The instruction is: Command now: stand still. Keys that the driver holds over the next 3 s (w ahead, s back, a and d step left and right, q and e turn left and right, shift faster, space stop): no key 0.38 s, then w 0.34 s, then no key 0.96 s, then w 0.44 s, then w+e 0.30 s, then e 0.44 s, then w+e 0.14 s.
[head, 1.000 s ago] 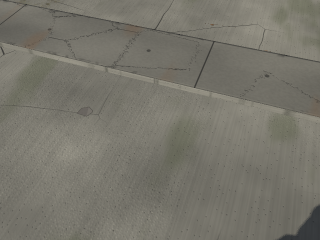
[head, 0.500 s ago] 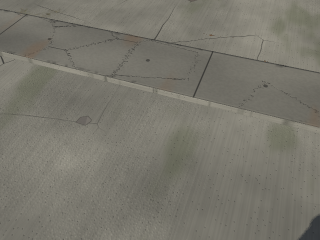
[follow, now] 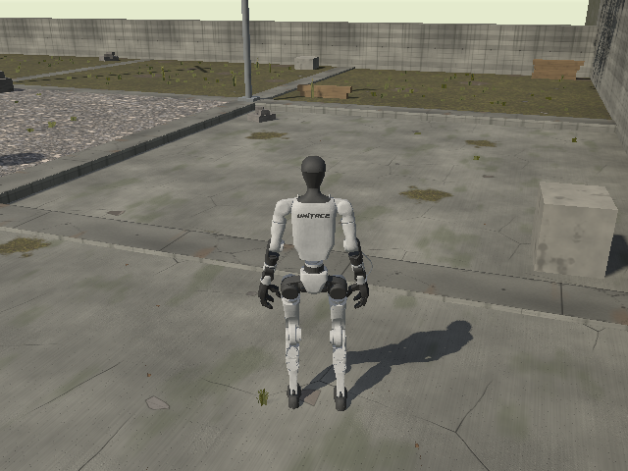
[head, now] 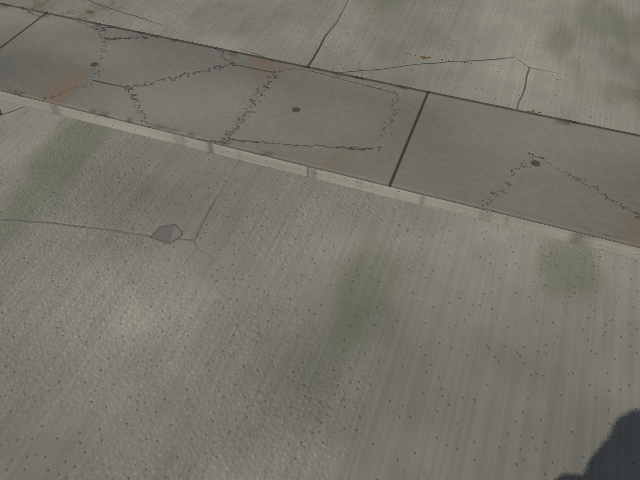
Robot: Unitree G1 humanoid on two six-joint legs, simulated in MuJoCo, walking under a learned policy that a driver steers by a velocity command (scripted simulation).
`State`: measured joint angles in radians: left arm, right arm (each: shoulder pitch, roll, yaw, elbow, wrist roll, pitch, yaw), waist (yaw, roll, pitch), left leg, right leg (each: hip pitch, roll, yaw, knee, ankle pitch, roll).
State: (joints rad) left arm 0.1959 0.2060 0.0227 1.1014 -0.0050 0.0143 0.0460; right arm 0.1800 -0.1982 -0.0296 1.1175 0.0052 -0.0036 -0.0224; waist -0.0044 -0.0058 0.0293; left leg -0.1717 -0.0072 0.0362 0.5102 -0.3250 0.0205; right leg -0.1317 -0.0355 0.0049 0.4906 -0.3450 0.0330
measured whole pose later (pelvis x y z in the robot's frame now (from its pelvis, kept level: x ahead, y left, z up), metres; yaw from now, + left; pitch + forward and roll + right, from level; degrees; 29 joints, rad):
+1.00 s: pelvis +0.11 -0.04 +0.00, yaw -1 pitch +2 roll +0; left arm 0.45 0.16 0.02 1.11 0.00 -0.07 0.03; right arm -0.02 -0.22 -0.04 0.95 0.02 -0.06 0.01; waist 0.07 0.03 0.04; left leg -0.54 0.02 0.04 0.60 -0.07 0.05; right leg 0.03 0.02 -0.05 0.31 -0.37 -0.03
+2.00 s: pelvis +0.30 -0.02 -0.01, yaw -1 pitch +0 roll +0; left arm 0.37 0.22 0.07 1.09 -0.03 -0.07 0.02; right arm 0.20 -0.22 -0.07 1.07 0.02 -0.10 0.01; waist -0.01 -0.04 0.01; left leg -0.29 -0.01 0.09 0.62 -0.32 0.07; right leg -0.21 -0.03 0.03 0.87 -0.49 -0.01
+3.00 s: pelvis +0.72 -0.06 -0.01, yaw -27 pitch +3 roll +0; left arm 0.20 0.31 0.08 0.75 -0.02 0.01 0.03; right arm 0.11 -0.26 -0.06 0.77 -0.01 -0.07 -0.02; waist 0.02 -0.03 -0.01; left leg -0.40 -0.03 -0.06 0.52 -0.16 -0.01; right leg -0.35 0.14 0.19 0.69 -0.42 -0.07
